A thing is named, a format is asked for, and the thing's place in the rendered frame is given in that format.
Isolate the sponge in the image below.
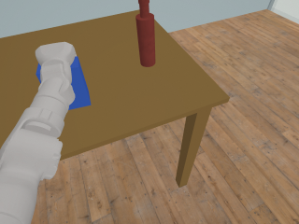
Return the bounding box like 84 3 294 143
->
36 56 91 110

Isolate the left robot forearm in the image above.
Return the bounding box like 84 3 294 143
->
0 57 76 168

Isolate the table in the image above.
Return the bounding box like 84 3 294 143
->
0 9 230 188

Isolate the robot left upper arm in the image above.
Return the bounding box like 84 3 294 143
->
0 128 63 224

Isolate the left robot hand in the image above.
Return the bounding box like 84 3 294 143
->
35 42 77 90

